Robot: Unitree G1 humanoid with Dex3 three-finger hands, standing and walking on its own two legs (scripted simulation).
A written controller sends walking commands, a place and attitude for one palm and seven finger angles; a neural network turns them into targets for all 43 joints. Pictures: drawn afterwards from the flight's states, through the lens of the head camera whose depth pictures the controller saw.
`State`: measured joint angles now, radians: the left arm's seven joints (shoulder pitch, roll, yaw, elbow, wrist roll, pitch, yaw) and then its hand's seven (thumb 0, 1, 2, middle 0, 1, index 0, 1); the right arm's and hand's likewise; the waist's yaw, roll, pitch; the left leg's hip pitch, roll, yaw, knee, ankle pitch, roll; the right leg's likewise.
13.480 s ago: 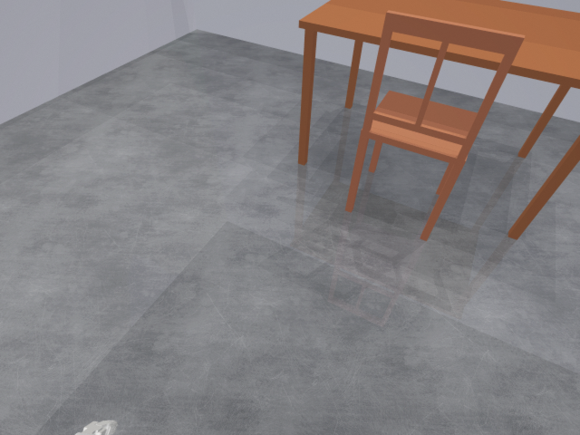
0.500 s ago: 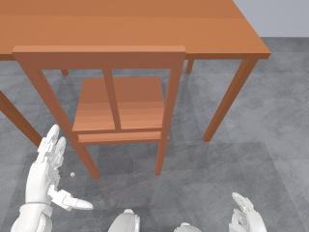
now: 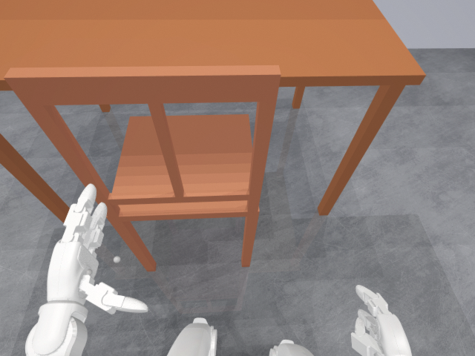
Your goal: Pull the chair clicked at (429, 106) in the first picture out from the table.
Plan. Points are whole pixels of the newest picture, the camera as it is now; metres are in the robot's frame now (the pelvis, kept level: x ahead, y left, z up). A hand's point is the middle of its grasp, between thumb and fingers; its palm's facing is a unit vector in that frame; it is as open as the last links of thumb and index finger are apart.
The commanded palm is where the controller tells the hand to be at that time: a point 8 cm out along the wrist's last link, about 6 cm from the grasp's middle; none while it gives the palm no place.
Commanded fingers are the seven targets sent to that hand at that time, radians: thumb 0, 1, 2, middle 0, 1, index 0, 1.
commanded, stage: aim the fingers beside a spindle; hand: left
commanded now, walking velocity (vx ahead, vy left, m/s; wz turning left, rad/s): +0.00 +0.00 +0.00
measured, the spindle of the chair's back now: (169, 156) +0.48 +0.17 +0.01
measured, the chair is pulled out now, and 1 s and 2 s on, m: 0.00 0.00 0.00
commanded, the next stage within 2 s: none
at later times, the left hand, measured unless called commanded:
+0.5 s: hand (141, 247) +0.28 +0.18 +0.02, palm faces +0.09 -1.00 -0.02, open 17.0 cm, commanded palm +0.26 +0.23 +0.02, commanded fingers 0.00 -0.50 0.30 -0.06 -0.08 -0.06 -0.08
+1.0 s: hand (162, 231) +0.32 +0.15 +0.00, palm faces +0.07 -1.00 -0.01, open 17.0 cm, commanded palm +0.30 +0.20 +0.00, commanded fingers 0.00 -0.50 0.30 -0.06 -0.08 -0.06 -0.08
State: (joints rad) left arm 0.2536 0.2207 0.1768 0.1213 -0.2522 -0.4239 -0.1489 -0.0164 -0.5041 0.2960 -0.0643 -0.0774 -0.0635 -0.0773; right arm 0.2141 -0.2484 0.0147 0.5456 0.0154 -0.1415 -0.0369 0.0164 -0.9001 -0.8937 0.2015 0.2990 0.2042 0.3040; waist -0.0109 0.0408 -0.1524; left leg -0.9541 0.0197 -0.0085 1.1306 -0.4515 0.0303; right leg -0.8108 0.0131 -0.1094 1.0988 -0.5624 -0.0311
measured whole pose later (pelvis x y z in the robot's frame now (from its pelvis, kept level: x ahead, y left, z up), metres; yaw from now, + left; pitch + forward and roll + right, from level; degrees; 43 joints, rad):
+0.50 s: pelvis +0.00 +0.00 -0.01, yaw -1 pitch +18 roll -3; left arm 0.14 0.19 0.14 0.21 -0.22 -0.46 -0.09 -0.02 -0.50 0.30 -0.07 -0.08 -0.06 -0.08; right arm 0.21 -0.25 0.00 0.57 0.01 -0.10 -0.03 0.02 -0.90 -0.89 0.20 0.30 0.20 0.30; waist -0.03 0.03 -0.16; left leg -1.03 0.03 0.00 1.18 -0.47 0.03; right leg -0.90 0.02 -0.10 1.17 -0.58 -0.03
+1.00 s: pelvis -0.01 +0.01 -0.03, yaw -1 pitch +20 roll -3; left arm -0.05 0.16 0.08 0.35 -0.14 -0.47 0.02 -0.02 -0.50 0.30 -0.06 -0.08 -0.06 -0.08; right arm 0.21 -0.24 0.01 0.56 -0.01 -0.03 0.00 0.02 -0.90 -0.89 0.20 0.30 0.20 0.30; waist -0.03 0.03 -0.17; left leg -1.12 0.02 0.02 1.24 -0.48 0.04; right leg -0.99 0.01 -0.09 1.23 -0.59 -0.02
